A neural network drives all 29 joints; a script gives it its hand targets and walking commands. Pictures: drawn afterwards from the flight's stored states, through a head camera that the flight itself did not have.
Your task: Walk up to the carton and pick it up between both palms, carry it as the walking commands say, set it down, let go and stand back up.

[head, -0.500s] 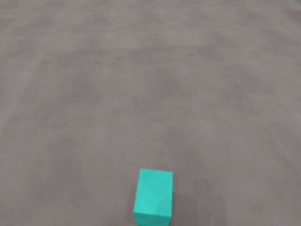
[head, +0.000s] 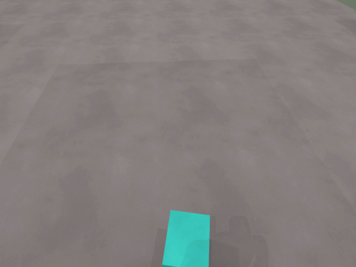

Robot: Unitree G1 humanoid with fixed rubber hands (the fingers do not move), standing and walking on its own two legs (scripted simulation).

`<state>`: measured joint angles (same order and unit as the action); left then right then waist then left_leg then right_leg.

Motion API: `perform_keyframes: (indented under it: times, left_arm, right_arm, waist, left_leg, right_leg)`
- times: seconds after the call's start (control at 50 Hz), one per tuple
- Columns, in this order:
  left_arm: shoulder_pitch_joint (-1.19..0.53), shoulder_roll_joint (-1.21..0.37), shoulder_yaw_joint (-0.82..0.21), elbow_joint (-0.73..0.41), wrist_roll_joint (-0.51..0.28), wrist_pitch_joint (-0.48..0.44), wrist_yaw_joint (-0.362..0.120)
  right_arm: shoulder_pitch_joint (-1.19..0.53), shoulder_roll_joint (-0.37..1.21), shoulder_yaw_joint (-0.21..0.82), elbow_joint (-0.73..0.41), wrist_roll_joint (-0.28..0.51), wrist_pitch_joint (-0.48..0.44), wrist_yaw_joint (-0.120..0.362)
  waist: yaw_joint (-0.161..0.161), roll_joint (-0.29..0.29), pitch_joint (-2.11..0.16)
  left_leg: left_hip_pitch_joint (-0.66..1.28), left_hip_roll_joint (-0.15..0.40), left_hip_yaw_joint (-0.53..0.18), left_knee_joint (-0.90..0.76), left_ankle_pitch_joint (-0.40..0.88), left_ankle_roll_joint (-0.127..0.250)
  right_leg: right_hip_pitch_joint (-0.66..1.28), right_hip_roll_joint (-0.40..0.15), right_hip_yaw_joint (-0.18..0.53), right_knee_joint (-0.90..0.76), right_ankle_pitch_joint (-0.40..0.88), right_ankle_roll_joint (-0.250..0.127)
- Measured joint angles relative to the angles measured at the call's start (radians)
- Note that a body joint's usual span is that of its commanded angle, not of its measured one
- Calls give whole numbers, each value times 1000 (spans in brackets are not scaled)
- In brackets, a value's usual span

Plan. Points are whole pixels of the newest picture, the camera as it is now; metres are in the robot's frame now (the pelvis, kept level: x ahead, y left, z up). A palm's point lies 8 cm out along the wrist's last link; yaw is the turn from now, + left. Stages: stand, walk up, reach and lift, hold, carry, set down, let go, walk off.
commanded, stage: walk up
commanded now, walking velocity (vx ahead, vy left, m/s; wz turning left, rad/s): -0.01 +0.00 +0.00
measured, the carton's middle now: (186, 248) +0.35 -0.02 -0.63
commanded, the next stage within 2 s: stand in 0.20 s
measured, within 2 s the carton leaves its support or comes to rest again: neither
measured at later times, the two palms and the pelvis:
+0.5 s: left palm out of the picture +0.02 +0.21 -0.15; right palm out of the picture -0.02 -0.22 -0.15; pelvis +0.00 -0.01 +0.00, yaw +0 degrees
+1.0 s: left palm out of the picture +0.10 +0.19 -0.19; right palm out of the picture +0.08 -0.23 -0.18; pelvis -0.10 -0.02 -0.05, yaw +2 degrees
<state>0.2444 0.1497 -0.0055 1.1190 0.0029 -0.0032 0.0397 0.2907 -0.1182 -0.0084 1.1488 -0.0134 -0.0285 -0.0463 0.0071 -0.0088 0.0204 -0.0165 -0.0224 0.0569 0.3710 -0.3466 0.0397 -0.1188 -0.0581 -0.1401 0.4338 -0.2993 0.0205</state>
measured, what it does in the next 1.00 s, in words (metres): lowers itself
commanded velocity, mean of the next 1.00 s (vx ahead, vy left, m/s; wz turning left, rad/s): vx -0.01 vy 0.00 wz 0.00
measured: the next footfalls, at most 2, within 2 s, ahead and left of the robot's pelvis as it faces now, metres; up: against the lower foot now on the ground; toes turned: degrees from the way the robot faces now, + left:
none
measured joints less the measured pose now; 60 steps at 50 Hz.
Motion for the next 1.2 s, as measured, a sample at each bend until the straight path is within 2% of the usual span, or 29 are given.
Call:
perform_keyframes:
  times: [0.22,0.54,0.58,0.64,0.72,0.76,0.82,0.9,0.94,1.0,1.04,1.12,1.16,1.2]
  left_arm:
    - [-11,4,1,-13,-2,15,3]
    - [6,-6,1,-24,5,13,5]
    - [14,-7,0,-158,5,85,17]
    - [-88,12,5,-326,-6,202,38]
    - [-266,78,-20,-419,-57,385,29]
    - [-321,87,-7,-425,-52,442,22]
    - [-334,69,27,-433,-7,432,4]
    - [-301,13,79,-455,62,328,-22]
    - [-292,-16,101,-488,68,289,-28]
    - [-321,-46,133,-538,57,285,-24]
    - [-371,-44,139,-572,37,320,-15]
    - [-518,-4,118,-614,4,451,-4]
    - [-621,20,104,-594,-8,515,-7]
    - [-739,44,99,-525,-21,562,-20]
  right_arm:
    - [29,10,0,-14,0,7,-7]
    - [25,-20,11,-30,3,21,-6]
    - [39,-42,43,-175,48,97,-7]
    - [-88,-64,25,-339,65,225,-29]
    - [-308,-66,21,-481,68,422,-21]
    - [-372,-55,21,-522,50,479,-8]
    - [-389,-22,-11,-540,3,467,16]
    - [-329,18,-75,-505,-59,362,44]
    - [-294,27,-92,-524,-63,317,53]
    - [-299,28,-117,-574,-19,295,61]
    - [-349,23,-133,-605,8,324,62]
    - [-516,-7,-150,-664,38,463,41]
    - [-621,-34,-138,-662,41,533,24]
    - [-739,-54,-125,-617,36,587,6]
  waist:
    - [-16,-2,-5]
    - [-5,10,-22]
    - [1,24,-85]
    - [-12,38,-94]
    - [-45,35,-122]
    - [-56,29,-146]
    - [-61,14,-166]
    - [-70,6,-193]
    - [-60,11,-177]
    - [-48,23,-126]
    - [-45,23,-85]
    - [-50,17,-33]
    - [-51,14,-3]
    - [-56,15,41]
  left_leg:
    - [-14,-8,4,55,-38,0]
    - [-27,13,-4,48,-30,-12]
    - [-180,24,-4,168,-73,-10]
    - [-349,36,-8,303,-110,-6]
    - [-517,43,-7,350,-88,-10]
    - [-578,45,-8,343,-64,-10]
    - [-653,46,-13,330,-26,-14]
    - [-803,30,-48,364,18,-26]
    - [-874,26,-62,406,9,-27]
    - [-971,24,-71,496,-10,-22]
    - [-1018,25,-64,554,-13,-21]
    - [-1060,27,-44,645,-19,-20]
    - [-1049,25,-38,673,-18,-19]
    - [-1027,23,-38,696,-16,-21]
  right_leg:
    - [-27,-14,7,82,-52,2]
    - [-23,8,-3,42,-29,-12]
    - [-157,11,-4,117,-48,-17]
    - [-309,13,-5,214,-57,-9]
    - [-468,17,-4,238,-28,-32]
    - [-524,21,-4,221,1,-37]
    - [-592,34,23,194,40,-38]
    - [-722,51,97,209,70,-21]
    - [-790,56,107,250,67,-17]
    - [-883,54,102,335,55,-12]
    - [-934,54,108,396,54,-12]
    - [-989,55,128,498,50,-13]
    - [-983,53,134,533,49,-13]
    - [-964,50,134,566,34,-16]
